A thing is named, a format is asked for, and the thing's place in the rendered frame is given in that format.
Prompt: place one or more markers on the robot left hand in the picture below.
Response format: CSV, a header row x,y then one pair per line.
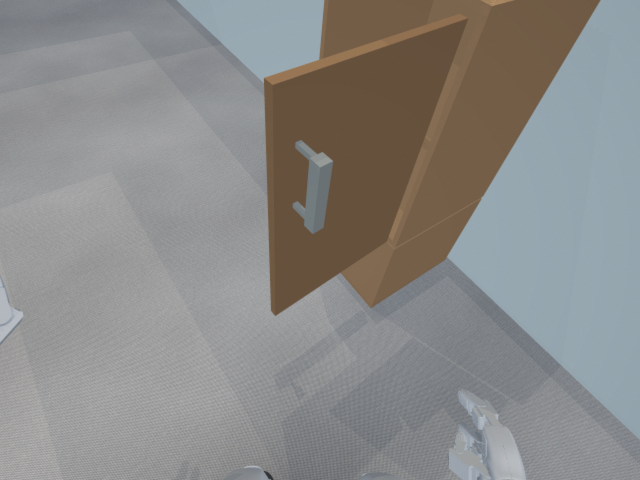
x,y
10,318

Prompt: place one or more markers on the handle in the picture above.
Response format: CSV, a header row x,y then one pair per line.
x,y
319,176

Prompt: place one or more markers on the cupboard door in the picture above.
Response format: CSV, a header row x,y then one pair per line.
x,y
368,109

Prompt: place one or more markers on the robot right hand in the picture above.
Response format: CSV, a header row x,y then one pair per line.
x,y
494,454

